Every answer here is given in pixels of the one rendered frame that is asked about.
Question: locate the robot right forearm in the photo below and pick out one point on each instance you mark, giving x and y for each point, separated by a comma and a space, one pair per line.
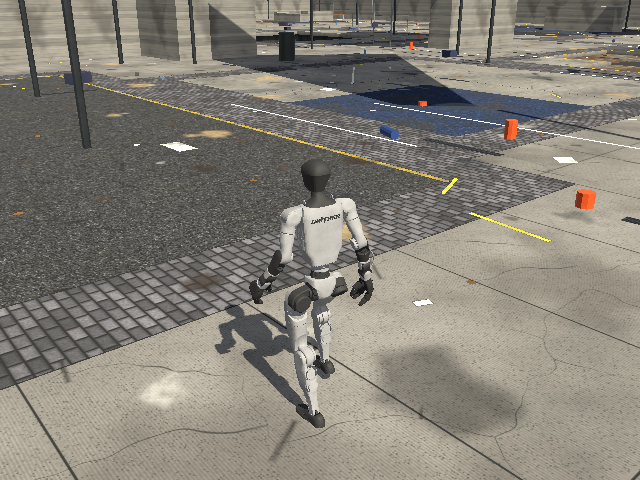
363, 261

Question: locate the robot left upper arm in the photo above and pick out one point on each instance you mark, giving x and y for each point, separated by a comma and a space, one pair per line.
289, 219

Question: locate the humanoid robot head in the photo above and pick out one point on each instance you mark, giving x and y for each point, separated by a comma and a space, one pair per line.
316, 173

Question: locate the right robot hand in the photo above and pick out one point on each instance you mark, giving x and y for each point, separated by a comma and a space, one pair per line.
360, 286

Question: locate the robot left foot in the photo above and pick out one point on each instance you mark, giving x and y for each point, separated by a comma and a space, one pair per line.
317, 420

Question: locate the robot left forearm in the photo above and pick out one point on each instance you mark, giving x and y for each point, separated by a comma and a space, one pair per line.
271, 273

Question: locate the left robot hand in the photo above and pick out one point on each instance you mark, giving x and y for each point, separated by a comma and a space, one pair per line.
257, 293

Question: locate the robot right upper arm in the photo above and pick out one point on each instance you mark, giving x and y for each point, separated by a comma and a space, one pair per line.
353, 223

